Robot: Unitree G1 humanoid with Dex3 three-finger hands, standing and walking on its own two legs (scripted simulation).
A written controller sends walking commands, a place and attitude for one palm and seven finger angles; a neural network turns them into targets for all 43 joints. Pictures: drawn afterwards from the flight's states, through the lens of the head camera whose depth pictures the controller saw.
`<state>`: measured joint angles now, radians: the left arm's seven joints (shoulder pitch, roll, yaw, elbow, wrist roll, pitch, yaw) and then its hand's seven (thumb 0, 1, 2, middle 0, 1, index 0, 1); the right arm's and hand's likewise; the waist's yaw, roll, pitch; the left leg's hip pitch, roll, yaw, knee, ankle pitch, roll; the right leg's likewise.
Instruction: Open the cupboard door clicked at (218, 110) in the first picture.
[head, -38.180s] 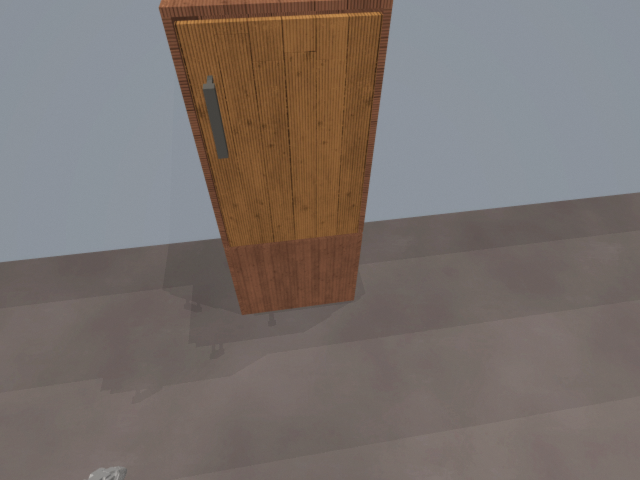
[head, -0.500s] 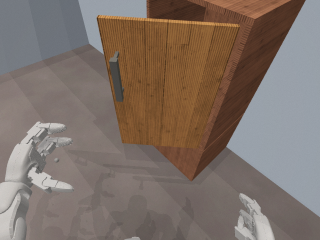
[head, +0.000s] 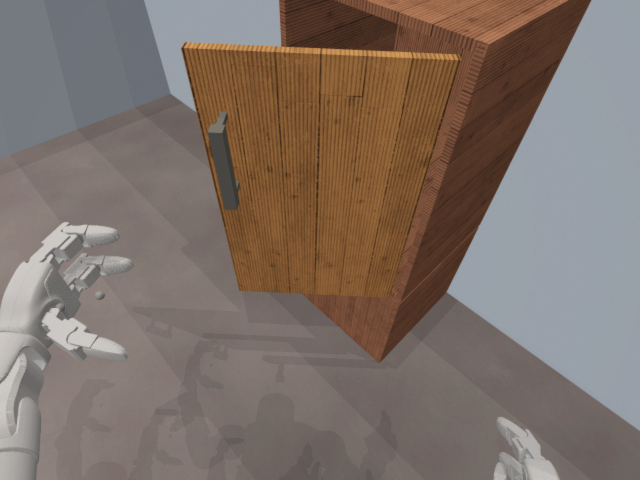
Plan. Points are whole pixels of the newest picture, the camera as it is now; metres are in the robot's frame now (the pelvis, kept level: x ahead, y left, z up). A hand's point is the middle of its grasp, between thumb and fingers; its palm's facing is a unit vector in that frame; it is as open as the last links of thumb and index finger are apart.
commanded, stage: raise the hand with hooked fingers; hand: left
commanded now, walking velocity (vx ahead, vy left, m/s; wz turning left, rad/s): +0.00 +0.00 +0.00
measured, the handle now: (227, 162) +0.56 +0.19 +0.08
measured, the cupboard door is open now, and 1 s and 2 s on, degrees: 43 43 43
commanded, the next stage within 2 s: move the hooked fingers beside the handle in 0.26 s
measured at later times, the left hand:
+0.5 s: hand (119, 291) +0.30 +0.26 +0.09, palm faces +0.08 -1.00 -0.03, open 14.0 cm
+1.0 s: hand (143, 245) +0.37 +0.25 +0.09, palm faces +0.04 -1.00 +0.00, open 14.0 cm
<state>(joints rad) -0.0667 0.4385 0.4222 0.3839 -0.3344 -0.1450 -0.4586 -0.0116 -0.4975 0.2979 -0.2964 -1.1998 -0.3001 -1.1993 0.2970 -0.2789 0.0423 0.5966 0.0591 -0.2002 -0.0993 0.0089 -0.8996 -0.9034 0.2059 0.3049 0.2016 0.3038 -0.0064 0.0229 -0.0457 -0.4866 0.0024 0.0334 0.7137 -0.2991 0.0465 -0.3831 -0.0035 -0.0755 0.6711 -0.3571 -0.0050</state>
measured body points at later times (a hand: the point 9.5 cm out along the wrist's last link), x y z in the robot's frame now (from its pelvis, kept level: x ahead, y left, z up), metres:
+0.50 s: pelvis +0.00 -0.03 +0.00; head +0.02 -0.03 +0.45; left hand +0.29 +0.31 +0.09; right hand +0.16 -0.28 -0.09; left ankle +0.04 +0.09 -0.72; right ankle -0.01 -0.12 -0.72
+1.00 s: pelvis +0.01 -0.01 +0.00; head +0.05 -0.01 +0.44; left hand +0.37 +0.31 +0.09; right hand +0.10 -0.28 -0.10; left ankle +0.04 +0.09 -0.72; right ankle -0.01 -0.12 -0.72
